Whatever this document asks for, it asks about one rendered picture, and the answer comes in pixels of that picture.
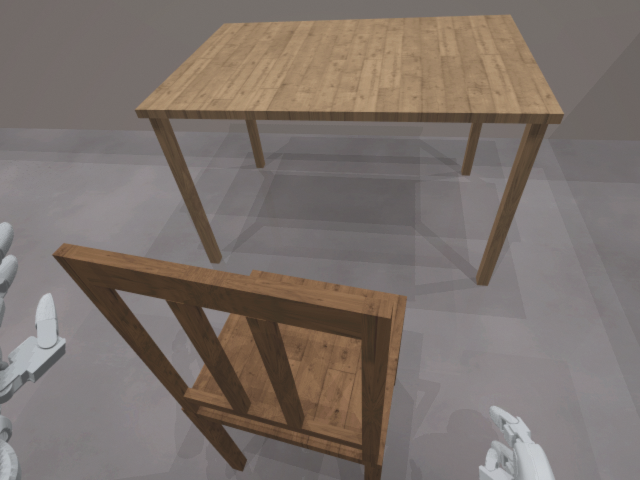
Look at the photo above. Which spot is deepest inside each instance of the robot right hand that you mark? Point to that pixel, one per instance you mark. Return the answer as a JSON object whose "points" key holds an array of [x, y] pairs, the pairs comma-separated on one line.
{"points": [[527, 461]]}

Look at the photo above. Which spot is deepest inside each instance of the table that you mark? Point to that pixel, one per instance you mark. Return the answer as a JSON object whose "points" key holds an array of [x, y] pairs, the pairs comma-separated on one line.
{"points": [[455, 69]]}

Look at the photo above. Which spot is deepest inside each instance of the robot left hand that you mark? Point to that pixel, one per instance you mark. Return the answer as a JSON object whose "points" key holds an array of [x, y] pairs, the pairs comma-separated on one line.
{"points": [[31, 359]]}

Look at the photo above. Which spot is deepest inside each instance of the robot left forearm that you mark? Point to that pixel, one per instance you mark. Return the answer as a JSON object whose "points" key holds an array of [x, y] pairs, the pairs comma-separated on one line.
{"points": [[10, 468]]}

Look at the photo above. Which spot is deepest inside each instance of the chair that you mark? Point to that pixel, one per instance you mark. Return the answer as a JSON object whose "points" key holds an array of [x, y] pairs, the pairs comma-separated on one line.
{"points": [[301, 361]]}

